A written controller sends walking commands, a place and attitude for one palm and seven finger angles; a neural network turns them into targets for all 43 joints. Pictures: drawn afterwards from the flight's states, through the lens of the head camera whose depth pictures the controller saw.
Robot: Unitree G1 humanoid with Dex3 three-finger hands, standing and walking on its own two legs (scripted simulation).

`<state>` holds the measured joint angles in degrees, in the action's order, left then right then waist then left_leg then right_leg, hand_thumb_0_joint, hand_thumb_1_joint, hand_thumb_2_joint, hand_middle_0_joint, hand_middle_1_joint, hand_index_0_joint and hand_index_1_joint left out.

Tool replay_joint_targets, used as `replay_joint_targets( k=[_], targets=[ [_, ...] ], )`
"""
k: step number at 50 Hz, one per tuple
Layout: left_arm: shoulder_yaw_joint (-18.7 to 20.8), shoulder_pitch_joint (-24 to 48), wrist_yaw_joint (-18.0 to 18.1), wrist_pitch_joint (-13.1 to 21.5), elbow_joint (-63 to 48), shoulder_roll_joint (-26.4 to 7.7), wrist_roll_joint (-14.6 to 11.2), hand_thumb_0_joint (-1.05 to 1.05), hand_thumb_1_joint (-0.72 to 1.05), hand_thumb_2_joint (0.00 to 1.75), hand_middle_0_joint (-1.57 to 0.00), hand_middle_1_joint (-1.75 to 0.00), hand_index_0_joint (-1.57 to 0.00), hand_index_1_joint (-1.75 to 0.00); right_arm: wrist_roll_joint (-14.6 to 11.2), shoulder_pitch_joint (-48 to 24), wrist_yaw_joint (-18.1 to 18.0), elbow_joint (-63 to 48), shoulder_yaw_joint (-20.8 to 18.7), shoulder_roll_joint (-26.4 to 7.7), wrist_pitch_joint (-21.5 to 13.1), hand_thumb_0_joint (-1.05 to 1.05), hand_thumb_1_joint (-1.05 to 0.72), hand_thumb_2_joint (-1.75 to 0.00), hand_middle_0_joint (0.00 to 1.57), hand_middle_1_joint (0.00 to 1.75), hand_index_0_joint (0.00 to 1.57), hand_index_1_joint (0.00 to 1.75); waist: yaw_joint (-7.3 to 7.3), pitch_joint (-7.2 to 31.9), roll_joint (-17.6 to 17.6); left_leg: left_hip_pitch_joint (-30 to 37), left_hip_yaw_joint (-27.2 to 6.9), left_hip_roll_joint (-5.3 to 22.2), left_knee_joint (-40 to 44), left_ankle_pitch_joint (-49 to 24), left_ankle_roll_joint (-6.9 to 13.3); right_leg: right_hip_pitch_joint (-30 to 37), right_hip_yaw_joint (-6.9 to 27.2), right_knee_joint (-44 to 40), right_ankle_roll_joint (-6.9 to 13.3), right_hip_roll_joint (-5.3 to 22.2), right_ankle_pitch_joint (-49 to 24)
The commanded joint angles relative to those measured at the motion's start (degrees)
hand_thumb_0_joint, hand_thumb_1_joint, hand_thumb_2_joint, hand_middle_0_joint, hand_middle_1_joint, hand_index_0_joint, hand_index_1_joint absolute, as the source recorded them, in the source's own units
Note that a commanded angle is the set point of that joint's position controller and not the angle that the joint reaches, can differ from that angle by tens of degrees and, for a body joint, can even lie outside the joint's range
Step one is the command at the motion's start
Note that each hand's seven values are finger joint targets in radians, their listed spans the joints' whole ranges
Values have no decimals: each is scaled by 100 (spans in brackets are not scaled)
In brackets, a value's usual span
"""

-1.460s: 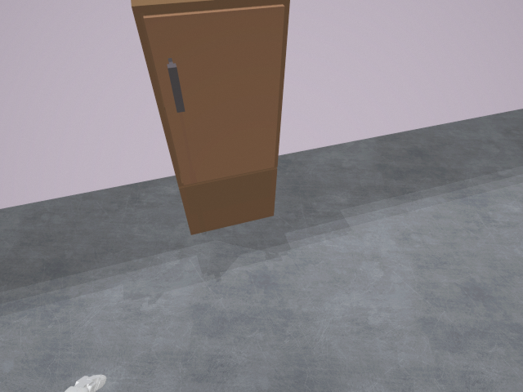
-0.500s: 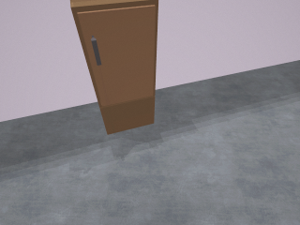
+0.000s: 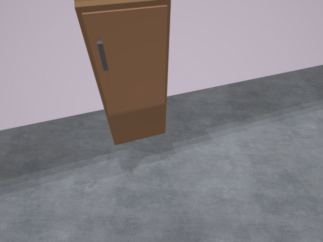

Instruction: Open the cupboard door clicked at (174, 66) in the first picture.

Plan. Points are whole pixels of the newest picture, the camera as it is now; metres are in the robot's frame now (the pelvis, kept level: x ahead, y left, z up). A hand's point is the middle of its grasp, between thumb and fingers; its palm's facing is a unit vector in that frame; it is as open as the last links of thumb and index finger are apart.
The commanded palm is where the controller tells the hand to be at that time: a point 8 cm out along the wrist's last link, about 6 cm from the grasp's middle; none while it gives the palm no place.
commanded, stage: look at it before walking up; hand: left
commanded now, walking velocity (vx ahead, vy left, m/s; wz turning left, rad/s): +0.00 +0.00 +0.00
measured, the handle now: (102, 54) +0.87 +0.33 +0.00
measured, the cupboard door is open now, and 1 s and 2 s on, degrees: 0 0 0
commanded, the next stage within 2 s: turn to face it in 0.08 s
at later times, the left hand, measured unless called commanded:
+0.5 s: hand out of the picture +0.05 +0.23 -0.18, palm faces +0.09 -0.96 -0.28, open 7.4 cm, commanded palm none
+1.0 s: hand out of the picture -0.06 +0.25 -0.18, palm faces +0.28 -0.93 -0.23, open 7.4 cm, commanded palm none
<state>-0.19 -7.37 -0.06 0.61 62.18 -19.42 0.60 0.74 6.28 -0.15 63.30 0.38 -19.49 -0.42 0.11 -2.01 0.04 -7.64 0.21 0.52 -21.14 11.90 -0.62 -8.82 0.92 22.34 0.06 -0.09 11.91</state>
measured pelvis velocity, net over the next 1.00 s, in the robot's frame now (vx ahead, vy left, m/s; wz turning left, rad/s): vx -0.05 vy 0.05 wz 0.26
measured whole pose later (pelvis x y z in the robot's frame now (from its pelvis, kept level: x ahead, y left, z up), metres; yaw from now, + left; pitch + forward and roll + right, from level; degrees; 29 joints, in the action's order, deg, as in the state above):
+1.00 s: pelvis -0.05 +0.05 +0.00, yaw +15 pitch +0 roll -1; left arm 3.5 -12.9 1.4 -3.7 58.9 -13.2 1.1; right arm 1.1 15.3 -1.2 58.5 -2.0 -9.2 1.5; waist -1.3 -1.1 -1.0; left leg -14.0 -0.9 -4.6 -19.9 5.9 5.4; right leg -20.6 -0.1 50.5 -4.1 2.9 23.1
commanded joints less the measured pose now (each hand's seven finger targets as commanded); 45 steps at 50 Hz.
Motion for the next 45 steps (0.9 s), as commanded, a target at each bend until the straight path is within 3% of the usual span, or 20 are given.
replay_joint_targets(
  k=[1, 11, 15, 17, 18, 20, 22, 24, 26, 27, 28, 29, 30, 31, 32, 33, 35, 38, 45],
  targets=[
    [227, 207, 76, 112, -373, -1188, -1, 0, 90, 90, -20, -30, -20, -30, -28, -245, -73, -339, -237, -1168, -151, 0, -90, -90, 20, 30, 20, 30, -17, 494, -38, 172, -509, 636, 277, -950, 196, 119, 557, -333, 165, 688, -1121],
    [248, 201, 80, 95, -395, -1193, -1, 0, 90, 90, -20, -30, -20, -30, -21, -272, -60, -372, -238, -1162, -132, 0, -90, -90, 20, 30, 20, 30, -4, 428, 24, 103, -572, 609, 251, -1076, 204, 162, 474, -292, 139, 715, -1116],
    [173, -172, 154, -82, -397, -623, -16, 0, 90, 90, -20, -30, -20, -30, -15, 22, -32, -406, -123, -489, 31, 0, -90, -90, 20, 30, 20, 30, 32, 396, -6, -342, -528, 536, -136, -1197, 111, 161, 301, 51, 8, 834, -1134],
    [214, -272, 174, -135, -480, -657, -4, 0, 90, 90, -20, -30, -20, -30, -10, 72, -20, -495, -152, -471, 95, 0, -90, -90, 20, 30, 20, 30, 63, 344, -78, -603, -556, 465, -376, -1137, 113, 133, 297, 135, 31, 923, -1063],
    [241, -305, 181, -146, -525, -706, 3, 0, 90, 90, -20, -30, -20, -30, -8, 92, -17, -548, -172, -449, 120, 0, -90, -90, 20, 30, 20, 30, 76, 344, -189, -756, -526, 393, -566, -1067, 100, 142, 370, 135, 84, 1029, -1054],
    [318, -387, 200, -161, -652, -831, 18, 0, 90, 90, -20, -30, -20, -30, -19, 180, -13, -667, -230, -402, 174, 0, -90, -90, 20, 30, 20, 30, 95, 447, -663, -960, -333, 167, -1244, -687, 42, 177, 630, -23, 377, 1479, -1148],
    [370, -434, 232, -160, -773, -886, 48, 0, 90, 90, -20, -30, -20, -30, -13, 251, -25, -798, -292, -333, 225, 0, -90, -90, 20, 30, 20, 30, 98, 358, -1112, -1264, -119, 9, -2133, 1010, -17, 121, 875, -126, 846, 1974, -1738],
    [409, -323, 262, -145, -903, -822, 111, 0, 90, 90, -20, -30, -20, -30, -26, 325, -16, -827, -348, -216, 249, 0, -90, -90, 20, 30, 20, 30, 60, 216, -1091, -1333, -45, 117, -2763, 1728, -48, -93, 699, -131, 1094, 2160, -2166],
    [424, -188, 240, -139, -1002, -772, 111, 0, 90, 90, -20, -30, -20, -30, -57, 606, 19, -821, -352, -59, 224, 0, -90, -90, 20, 30, 20, 30, -110, 262, -953, -1075, 114, 184, -2010, 1379, -84, -108, 264, 318, 895, 1987, -2460],
    [431, -126, 234, -153, -1041, -734, 83, 0, 90, 90, -20, -30, -20, -30, -55, 805, 33, -795, -348, -20, 195, 0, -90, -90, 20, 30, 20, 30, -197, 294, -838, -745, 179, 178, -1383, 731, -79, -243, 22, 650, 670, 1875, -2249],
    [426, -169, 223, -176, -1070, -610, 37, 0, 90, 90, -20, -30, -20, -30, -23, 1071, 30, -743, -360, -50, 155, 0, -90, -90, 20, 30, 20, 30, -302, 420, -444, -112, 65, 235, -704, -197, -29, -669, -300, 1185, 358, 1626, -1588],
    [376, -343, 196, -231, -1149, -253, -12, 0, 90, 90, -20, -30, -20, -30, 39, 1214, 16, -762, -429, -443, 87, 0, -90, -90, 20, 30, 20, 30, -307, 433, 976, 179, -1455, 1127, 39, -1198, 375, -1522, -730, 2293, -120, 818, 160],
    [311, -161, 196, -255, -1293, 25, -14, 0, 90, 90, -20, -30, -20, -30, 50, 1324, -25, -784, -528, -804, 82, 0, -90, -90, 20, 30, 20, 30, -331, 228, 1879, -57, -2618, 2015, 645, -2166, 963, -2045, -587, 3283, -352, 277, 2398],
    [350, -147, 228, -313, -1197, -106, 21, 0, 90, 90, -20, -30, -20, -30, 45, 1233, -57, -741, -513, -688, 109, 0, -90, -90, 20, 30, 20, 30, -295, 226, 1279, -455, -2372, 1977, 749, -1173, 1092, -1738, -41, 3802, -209, 398, 2216],
    [376, -184, 225, -346, -1126, -74, 36, 0, 90, 90, -20, -30, -20, -30, 35, 1021, -87, -842, -486, -558, 95, 0, -90, -90, 20, 30, 20, 30, -172, 81, 1236, -703, -2326, 1772, 883, -540, 987, -1904, 109, 3978, -192, 510, 1901],
    [422, -163, 186, -347, -1049, -99, 53, 0, 90, 90, -20, -30, -20, -30, 44, 888, -113, -895, -466, -441, 99, 0, -90, -90, 20, 30, 20, 30, -147, -24, 806, -776, -2260, 1628, 919, 45, 894, -1969, 118, 4183, -209, 515, 1546],
    [428, -407, 145, -317, -892, 21, 66, 0, 90, 90, -20, -30, -20, -30, 30, 784, -139, -909, -426, -268, 59, 0, -90, -90, 20, 30, 20, 30, -44, 58, 512, -506, -1804, 1329, 887, 29, 772, -2084, 80, 4239, -283, 520, 983],
    [422, -616, 128, -296, -762, 138, 58, 0, 90, 90, -20, -30, -20, -30, -10, 946, -162, -864, -442, -143, 16, 0, -90, -90, 20, 30, 20, 30, -63, 430, 485, 32, -1502, 1132, 790, -409, 806, -2103, -5, 4040, -376, 478, 773],
    [426, -523, 162, -313, -734, 254, 58, 0, 90, 90, -20, -30, -20, -30, 7, 1225, -179, -715, -490, -19, 64, 0, -90, -90, 20, 30, 20, 30, -206, 366, 632, 286, -1885, 1147, 920, -152, 877, -1986, -46, 3121, -437, 391, 1069]
  ],
)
